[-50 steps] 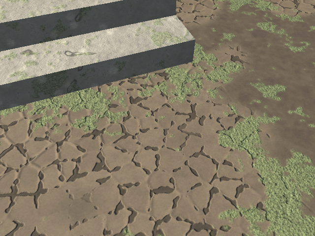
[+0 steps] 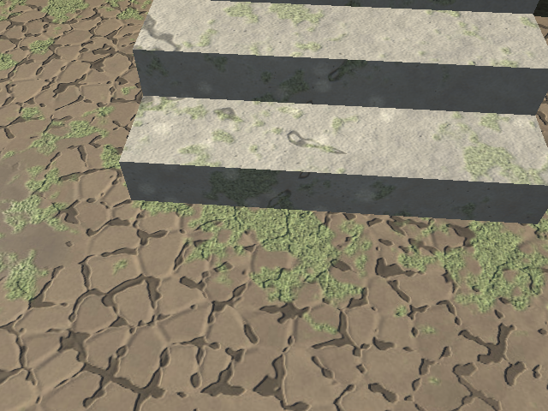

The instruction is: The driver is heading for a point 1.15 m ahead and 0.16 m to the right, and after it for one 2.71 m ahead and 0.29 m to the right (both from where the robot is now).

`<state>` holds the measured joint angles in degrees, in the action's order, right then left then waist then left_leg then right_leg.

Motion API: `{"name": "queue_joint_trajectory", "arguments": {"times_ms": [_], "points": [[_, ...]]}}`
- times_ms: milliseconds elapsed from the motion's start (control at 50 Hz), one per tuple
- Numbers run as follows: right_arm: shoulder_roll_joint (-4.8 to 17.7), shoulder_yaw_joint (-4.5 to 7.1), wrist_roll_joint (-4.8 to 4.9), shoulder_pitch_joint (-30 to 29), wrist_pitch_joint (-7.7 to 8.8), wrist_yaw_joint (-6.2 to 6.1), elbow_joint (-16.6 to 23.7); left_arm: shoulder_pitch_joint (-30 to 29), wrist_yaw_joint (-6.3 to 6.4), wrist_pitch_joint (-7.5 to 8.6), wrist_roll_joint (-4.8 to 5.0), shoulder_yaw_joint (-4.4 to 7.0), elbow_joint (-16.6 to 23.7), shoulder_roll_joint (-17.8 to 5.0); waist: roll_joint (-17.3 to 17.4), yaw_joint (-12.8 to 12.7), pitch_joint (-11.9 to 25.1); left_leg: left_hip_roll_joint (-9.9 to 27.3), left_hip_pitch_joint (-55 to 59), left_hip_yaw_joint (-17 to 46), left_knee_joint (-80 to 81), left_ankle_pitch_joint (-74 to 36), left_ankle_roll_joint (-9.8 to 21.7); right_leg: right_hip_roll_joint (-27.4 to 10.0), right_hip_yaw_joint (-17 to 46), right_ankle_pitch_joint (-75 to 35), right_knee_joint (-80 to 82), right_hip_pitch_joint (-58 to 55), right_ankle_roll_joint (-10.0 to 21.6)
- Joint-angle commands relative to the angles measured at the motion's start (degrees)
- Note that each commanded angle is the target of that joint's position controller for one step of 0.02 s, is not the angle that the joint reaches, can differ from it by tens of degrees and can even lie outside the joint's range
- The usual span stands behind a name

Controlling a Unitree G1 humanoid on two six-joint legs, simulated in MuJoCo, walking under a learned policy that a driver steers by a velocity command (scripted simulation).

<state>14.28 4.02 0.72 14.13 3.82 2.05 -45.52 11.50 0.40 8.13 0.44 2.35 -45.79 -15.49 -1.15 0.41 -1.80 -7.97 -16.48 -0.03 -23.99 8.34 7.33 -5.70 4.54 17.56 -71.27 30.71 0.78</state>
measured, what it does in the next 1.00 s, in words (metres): walks ahead: right foot, then left foot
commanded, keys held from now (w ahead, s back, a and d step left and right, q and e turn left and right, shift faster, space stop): w+q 0.02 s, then w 0.72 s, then w+e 0.26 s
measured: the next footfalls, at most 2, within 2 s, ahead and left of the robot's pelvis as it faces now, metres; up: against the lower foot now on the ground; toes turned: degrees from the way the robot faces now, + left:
right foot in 0.32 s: +0.37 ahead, -0.14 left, +0.00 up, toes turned +6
left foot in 0.84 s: +0.57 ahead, +0.09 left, +0.00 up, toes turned +8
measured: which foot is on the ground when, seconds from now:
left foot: down 0.00-0.34, up 0.36-0.82, down 0.84-1.00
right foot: up 0.00-0.30, down 0.32-0.84, up 0.86-1.00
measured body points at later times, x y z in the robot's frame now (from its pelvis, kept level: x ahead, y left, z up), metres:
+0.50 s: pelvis +0.28 -0.06 +0.00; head +0.31 -0.07 +0.45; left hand +0.36 +0.21 -0.10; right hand +0.41 -0.32 -0.12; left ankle +0.21 +0.07 -0.64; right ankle +0.33 -0.14 -0.74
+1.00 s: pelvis +0.52 +0.01 +0.01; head +0.54 +0.03 +0.46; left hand +0.55 +0.28 -0.14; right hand +0.64 -0.24 -0.10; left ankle +0.53 +0.09 -0.74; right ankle +0.48 -0.13 -0.66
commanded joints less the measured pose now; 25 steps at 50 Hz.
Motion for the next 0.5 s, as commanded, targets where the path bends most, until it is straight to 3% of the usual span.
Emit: {"name": "queue_joint_trajectory", "arguments": {"times_ms": [20, 60, 120, 200, 260, 300, 320, 340, 360, 380, 400, 420, 440, 460, 500], "points": [[6.7, 1.23, 0.03, -3.0, 1.57, -0.92, 5.1, 4.9, 0.51, -1.25, -1.65, 1.68, 3.7, -4.8, 1.0, -3.5, 2.2, 14.4, -1.3, 16.1, 13.1, -13.0, 10.9, -2.1, -0.7, -5.1, 6.6, 3.2, -2.8], [7.7, 1.35, -0.15, -0.4, 1.51, -1.81, 4.4, 0.1, 0.84, -1.55, -1.89, 1.33, 5.7, -3.9, 2.9, -1.8, 1.3, 13.0, -2.4, 13.0, 12.8, -15.7, 9.9, -1.3, -2.2, -12.0, 15.0, 4.4, -4.0], [7.3, 0.99, 0.44, 4.3, 1.18, -2.28, 2.9, -6.7, 0.56, -1.32, -1.33, 0.41, 7.5, -2.0, 4.5, 2.1, 1.7, 11.4, 0.1, 10.9, 11.1, -11.4, 6.8, 0.8, -3.0, -23.0, 30.2, 2.6, -3.4], [8.4, 0.81, 0.52, 8.1, 1.11, -2.19, 1.3, -13.3, -0.81, -0.54, -0.26, 0.36, 9.9, -3.3, 5.9, 5.3, 0.8, 15.3, 6.9, 15.0, 8.5, -6.1, 6.5, 2.4, -2.9, -24.2, 38.4, 3.1, -1.9], [9.0, 0.81, 0.27, 8.9, 0.55, -2.45, 0.7, -14.1, -1.86, 0.28, -0.30, 0.88, 11.4, -5.1, 6.9, 4.6, 0.9, 18.9, 14.3, 19.0, 4.6, -9.8, 5.5, 3.2, -2.6, -16.7, 41.8, 4.1, 0.9], [9.6, 0.85, 0.15, 7.0, 0.02, -2.57, 0.9, -8.6, -1.91, 0.60, -0.35, 1.53, 10.5, -6.3, 8.0, 1.0, 2.7, 18.3, 15.3, 18.6, -0.1, -20.6, 4.0, 5.1, -4.5, -13.6, 44.7, -3.8, 3.2], [8.6, 0.37, -0.19, 6.0, -0.07, -2.44, 1.3, -1.2, -1.58, 0.71, -0.63, 2.52, 8.5, -8.1, 6.8, -2.5, 7.6, 15.0, 13.7, 15.9, -8.4, -28.1, 2.5, 5.0, -4.5, -15.9, 45.4, -14.7, 5.3], [6.6, -0.66, -1.09, 5.2, 0.06, -2.36, 2.8, 9.5, -1.16, 0.65, -1.25, 3.35, 7.2, -11.5, 1.8, -6.8, 16.4, 11.2, 4.8, 12.1, -24.5, -19.6, 0.3, -4.1, 5.1, -18.7, 43.7, -31.4, 9.6], [2.2, -1.90, 0.35, 14.3, 1.12, -2.03, 2.1, 15.9, -1.54, -0.07, -1.30, 4.70, 4.7, -15.0, -16.1, -4.5, 23.8, 2.0, -17.7, 6.9, -44.9, 12.0, -4.2, -15.8, 29.9, -8.1, 47.6, -52.6, 18.9], [6.2, -1.44, 1.09, 13.1, 1.77, -1.87, 1.5, 16.2, -1.72, -0.33, -0.10, 3.38, 4.4, -9.5, -13.2, -5.4, 21.0, 4.0, -26.6, 11.1, -51.9, 22.9, -4.0, -17.4, 38.8, 2.8, 53.1, -52.2, 17.9], [9.4, -0.59, 1.56, 6.3, 1.97, -1.77, 2.9, 12.0, -1.48, -0.66, 0.13, 2.50, 5.3, -6.7, -6.6, -5.8, 11.6, 6.9, -29.9, 10.3, -53.5, 18.2, -3.8, -15.3, 31.1, 3.7, 54.3, -44.6, 15.1], [8.6, -0.86, 0.85, 2.1, 1.96, -1.86, 4.1, 7.7, -1.46, -1.13, -0.29, 1.97, 6.2, -6.0, -0.7, -4.2, 7.1, 9.8, -28.3, 7.5, -51.3, 13.3, -3.9, -12.9, 23.8, -2.0, 55.4, -36.6, 13.6], [7.8, -0.73, -0.10, 0.3, 1.94, -1.87, 4.6, 5.7, -1.75, -1.26, -0.50, 1.69, 6.2, -5.5, 0.8, -2.8, 3.4, 11.5, -27.0, 6.5, -47.2, 10.5, -4.4, -10.6, 19.6, -8.0, 57.3, -30.3, 13.5], [7.2, -0.52, -0.47, 1.1, 1.63, -1.90, 4.6, 4.6, -1.91, -1.08, -0.86, 1.39, 6.2, -4.8, -0.8, -1.1, 3.2, 13.2, -23.7, 6.3, -44.3, 8.7, -4.6, -8.5, 16.1, -11.6, 58.6, -26.8, 12.7], [5.1, -0.88, -0.22, 3.3, 0.90, -1.88, 3.8, 4.7, -2.18, -0.79, -0.49, 1.45, 5.6, -4.8, -3.1, 0.1, 3.5, 13.6, -20.6, 4.6, -40.6, 7.2, -5.5, -6.3, 11.1, -16.9, 60.8, -23.7, 12.8]]}}
Over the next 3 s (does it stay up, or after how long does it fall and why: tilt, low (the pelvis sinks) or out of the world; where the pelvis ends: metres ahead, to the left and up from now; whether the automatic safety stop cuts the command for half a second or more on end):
stays up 1.31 -0.23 0.23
